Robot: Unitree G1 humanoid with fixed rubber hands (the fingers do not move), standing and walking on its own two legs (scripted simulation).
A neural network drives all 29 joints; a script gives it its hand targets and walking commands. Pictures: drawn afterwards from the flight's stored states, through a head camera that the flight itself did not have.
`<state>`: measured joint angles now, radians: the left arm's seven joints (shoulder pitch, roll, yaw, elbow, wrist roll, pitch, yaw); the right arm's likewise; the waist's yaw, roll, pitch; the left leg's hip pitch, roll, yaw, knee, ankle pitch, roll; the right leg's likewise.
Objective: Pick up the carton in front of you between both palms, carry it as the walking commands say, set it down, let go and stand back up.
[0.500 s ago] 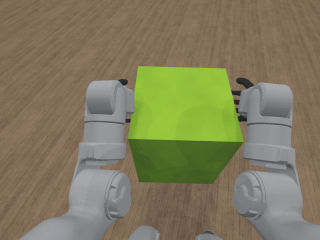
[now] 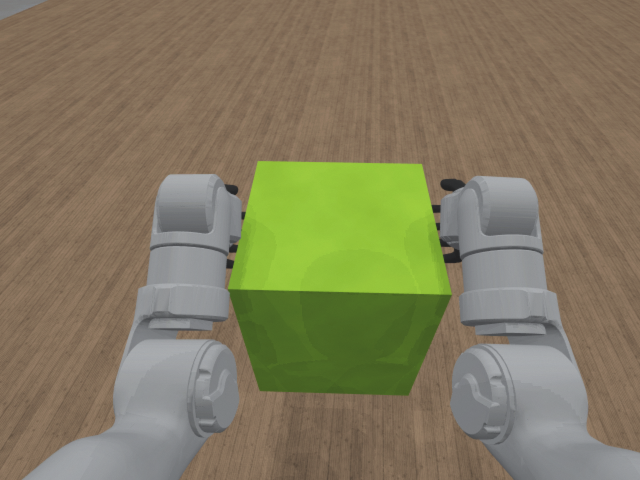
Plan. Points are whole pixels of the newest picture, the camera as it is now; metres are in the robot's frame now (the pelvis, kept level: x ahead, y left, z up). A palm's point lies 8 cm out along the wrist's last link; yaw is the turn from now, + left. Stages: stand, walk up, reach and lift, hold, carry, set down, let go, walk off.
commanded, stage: carry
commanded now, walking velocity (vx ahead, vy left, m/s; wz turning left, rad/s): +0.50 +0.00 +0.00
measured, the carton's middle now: (336, 283) +0.38 -0.01 +0.07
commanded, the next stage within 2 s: none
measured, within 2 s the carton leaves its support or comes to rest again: neither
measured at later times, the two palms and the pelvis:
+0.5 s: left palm (264, 176) +0.59 +0.10 +0.09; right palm (430, 168) +0.61 -0.18 +0.10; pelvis +0.24 -0.03 +0.02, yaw +2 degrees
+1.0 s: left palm (280, 100) +0.84 +0.09 +0.11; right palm (413, 101) +0.84 -0.19 +0.11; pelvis +0.55 -0.05 +0.00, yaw +1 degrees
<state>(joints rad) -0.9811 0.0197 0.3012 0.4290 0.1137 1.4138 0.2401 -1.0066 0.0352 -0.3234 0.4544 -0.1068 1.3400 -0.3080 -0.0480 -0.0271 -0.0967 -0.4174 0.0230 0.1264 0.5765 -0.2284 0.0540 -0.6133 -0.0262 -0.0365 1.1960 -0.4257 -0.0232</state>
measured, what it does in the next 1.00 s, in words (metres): walks ahead: right foot, then left foot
